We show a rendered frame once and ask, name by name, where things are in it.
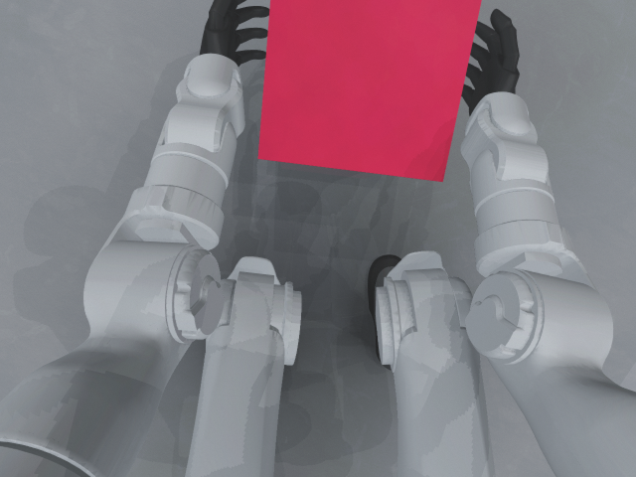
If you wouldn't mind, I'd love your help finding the left robot forearm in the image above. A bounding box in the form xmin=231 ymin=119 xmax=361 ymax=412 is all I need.
xmin=83 ymin=54 xmax=245 ymax=318

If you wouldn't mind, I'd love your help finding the left robot hand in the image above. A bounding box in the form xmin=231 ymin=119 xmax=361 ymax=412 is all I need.
xmin=200 ymin=0 xmax=269 ymax=67

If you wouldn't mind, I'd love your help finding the right robot hand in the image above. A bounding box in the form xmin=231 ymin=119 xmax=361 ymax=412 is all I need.
xmin=461 ymin=9 xmax=520 ymax=116

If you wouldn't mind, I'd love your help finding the robot left upper arm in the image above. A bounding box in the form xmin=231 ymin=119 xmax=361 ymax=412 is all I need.
xmin=0 ymin=240 xmax=225 ymax=477

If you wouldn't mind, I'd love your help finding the robot right upper arm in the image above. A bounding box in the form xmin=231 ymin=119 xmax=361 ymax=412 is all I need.
xmin=465 ymin=268 xmax=636 ymax=477

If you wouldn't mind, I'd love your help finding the carton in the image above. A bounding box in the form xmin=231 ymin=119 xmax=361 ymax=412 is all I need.
xmin=258 ymin=0 xmax=482 ymax=182

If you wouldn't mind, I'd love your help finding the robot right shin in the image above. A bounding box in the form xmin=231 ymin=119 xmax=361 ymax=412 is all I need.
xmin=387 ymin=251 xmax=473 ymax=327

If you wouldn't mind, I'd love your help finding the right robot forearm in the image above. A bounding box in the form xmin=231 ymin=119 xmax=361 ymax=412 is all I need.
xmin=460 ymin=91 xmax=599 ymax=293

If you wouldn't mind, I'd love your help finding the robot left thigh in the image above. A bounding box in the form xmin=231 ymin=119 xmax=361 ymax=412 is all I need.
xmin=185 ymin=271 xmax=302 ymax=477

